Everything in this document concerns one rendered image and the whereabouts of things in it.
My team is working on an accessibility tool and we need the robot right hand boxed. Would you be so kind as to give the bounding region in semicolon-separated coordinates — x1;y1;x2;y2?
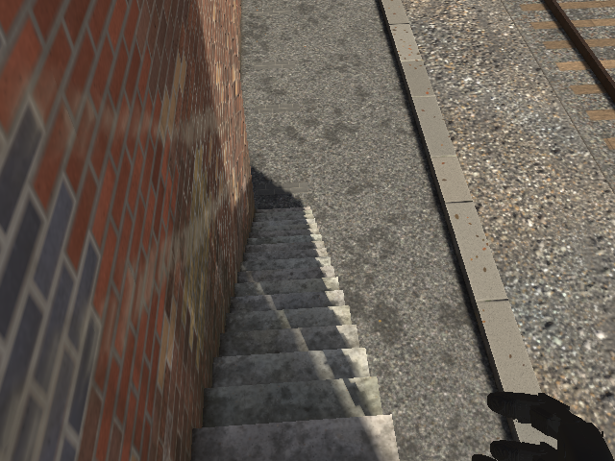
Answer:
472;392;614;461

